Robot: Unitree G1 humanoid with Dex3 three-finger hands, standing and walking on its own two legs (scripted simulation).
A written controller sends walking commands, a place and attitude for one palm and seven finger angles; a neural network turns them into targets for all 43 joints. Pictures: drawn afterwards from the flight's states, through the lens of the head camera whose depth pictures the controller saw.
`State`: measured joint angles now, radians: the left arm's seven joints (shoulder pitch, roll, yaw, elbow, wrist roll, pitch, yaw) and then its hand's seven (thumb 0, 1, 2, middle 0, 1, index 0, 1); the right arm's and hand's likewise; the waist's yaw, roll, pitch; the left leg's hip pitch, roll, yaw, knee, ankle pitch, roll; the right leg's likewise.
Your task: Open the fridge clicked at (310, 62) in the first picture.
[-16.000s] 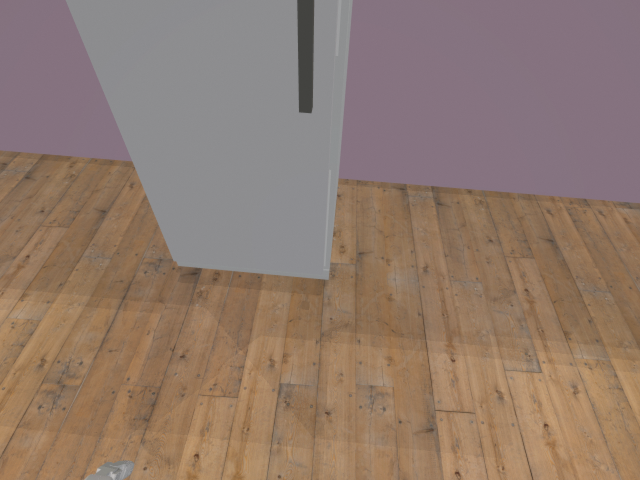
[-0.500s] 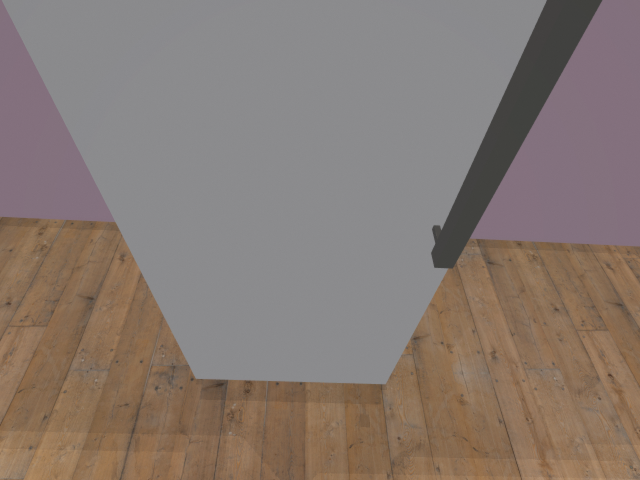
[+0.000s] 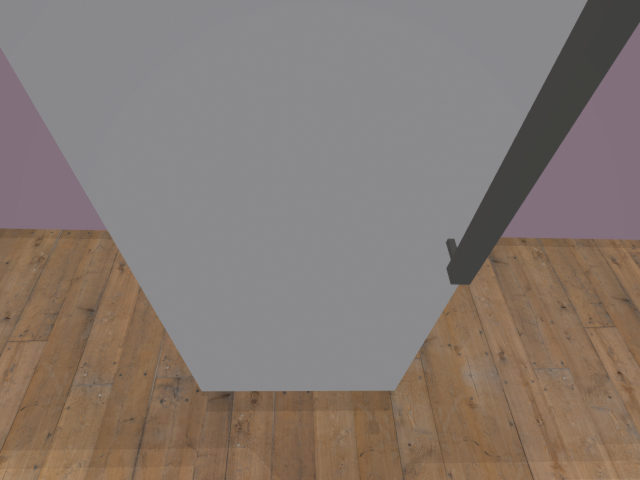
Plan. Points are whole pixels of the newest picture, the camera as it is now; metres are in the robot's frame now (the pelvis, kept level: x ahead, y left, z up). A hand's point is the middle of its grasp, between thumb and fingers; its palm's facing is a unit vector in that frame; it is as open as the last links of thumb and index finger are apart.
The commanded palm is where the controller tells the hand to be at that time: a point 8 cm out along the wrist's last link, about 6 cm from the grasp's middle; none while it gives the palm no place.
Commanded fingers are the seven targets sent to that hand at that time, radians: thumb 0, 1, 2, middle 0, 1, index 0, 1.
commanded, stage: come to a stop and stand still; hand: right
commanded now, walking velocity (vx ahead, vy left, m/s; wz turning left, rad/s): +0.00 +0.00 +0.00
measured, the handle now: (523, 134) +0.42 -0.17 +0.24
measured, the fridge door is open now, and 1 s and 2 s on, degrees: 0 0 0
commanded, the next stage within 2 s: look again from close up in 0.34 s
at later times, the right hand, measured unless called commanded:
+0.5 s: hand out of the picture +0.02 -0.16 -0.17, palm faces +0.03 +0.97 -0.23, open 7.3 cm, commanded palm none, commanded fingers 0.00 -0.90 -0.90 0.20 0.30 0.20 0.30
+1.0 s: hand out of the picture +0.01 -0.15 -0.17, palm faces +0.06 +0.98 -0.21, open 7.3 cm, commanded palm none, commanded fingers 0.00 -0.90 -0.90 0.20 0.30 0.20 0.30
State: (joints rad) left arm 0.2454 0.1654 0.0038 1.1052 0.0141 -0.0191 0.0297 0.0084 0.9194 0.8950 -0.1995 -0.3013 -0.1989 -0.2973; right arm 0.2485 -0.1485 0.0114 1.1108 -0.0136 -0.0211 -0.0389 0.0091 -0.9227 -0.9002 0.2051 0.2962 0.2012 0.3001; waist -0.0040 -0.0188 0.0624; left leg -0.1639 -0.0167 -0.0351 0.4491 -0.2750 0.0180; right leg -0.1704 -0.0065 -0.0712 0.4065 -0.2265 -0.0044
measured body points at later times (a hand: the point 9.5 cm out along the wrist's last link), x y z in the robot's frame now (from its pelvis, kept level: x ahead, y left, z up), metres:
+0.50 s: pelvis +0.02 +0.02 +0.00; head +0.04 +0.03 +0.45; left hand +0.02 +0.24 -0.17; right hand +0.02 -0.21 -0.15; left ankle -0.02 +0.11 -0.74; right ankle -0.01 -0.12 -0.74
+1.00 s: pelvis +0.01 +0.02 +0.00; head +0.03 +0.02 +0.45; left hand +0.01 +0.24 -0.16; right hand +0.01 -0.21 -0.15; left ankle -0.02 +0.11 -0.74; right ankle -0.01 -0.12 -0.74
